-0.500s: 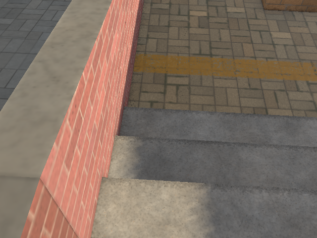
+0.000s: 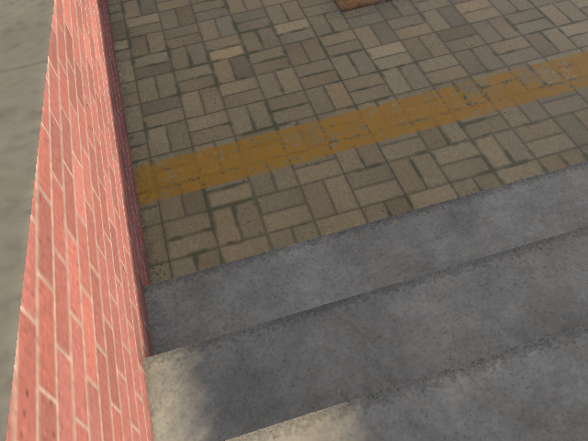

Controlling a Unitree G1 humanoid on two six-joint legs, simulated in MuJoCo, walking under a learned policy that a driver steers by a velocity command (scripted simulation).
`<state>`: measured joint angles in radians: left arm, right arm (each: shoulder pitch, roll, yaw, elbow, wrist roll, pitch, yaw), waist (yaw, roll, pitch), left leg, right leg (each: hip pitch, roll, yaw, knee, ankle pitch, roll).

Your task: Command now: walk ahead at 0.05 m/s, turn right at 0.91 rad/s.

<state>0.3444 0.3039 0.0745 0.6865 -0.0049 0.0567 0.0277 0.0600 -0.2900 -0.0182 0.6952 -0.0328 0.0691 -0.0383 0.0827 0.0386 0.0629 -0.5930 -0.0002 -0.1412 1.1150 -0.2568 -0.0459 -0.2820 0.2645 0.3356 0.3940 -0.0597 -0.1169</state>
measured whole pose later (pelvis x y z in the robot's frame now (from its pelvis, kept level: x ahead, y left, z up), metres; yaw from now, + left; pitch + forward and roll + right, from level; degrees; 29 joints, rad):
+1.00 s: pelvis +0.12 +0.02 -0.01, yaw -3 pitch +2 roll -2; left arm 0.13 0.27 0.01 0.67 0.03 -0.04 0.02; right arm 0.32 -0.34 -0.08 0.69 0.00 0.04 0.03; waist -0.04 0.05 -0.02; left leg -0.42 -0.06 -0.12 0.95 -0.34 0.06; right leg -0.23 0.05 -0.04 0.49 -0.31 -0.04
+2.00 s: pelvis +0.85 +0.11 -0.35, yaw -6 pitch -1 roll +0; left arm 0.44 0.23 0.05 1.00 0.03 -0.06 0.00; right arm 0.06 -0.22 -0.03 0.87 -0.06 -0.06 -0.02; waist 0.06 0.02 0.03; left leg -0.59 0.09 -0.15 1.05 -0.25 -0.04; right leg -0.26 0.23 0.02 0.82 -0.52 -0.20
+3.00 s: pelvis +1.79 +0.10 -0.65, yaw +23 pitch +1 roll -1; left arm 0.49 0.28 0.05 0.99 0.02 -0.08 0.01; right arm -0.03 -0.34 -0.05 0.69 -0.03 -0.03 0.04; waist 0.03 0.02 0.05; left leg -0.57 -0.08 0.12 0.81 -0.30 0.18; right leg -0.09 -0.07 -0.16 1.18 -0.45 0.04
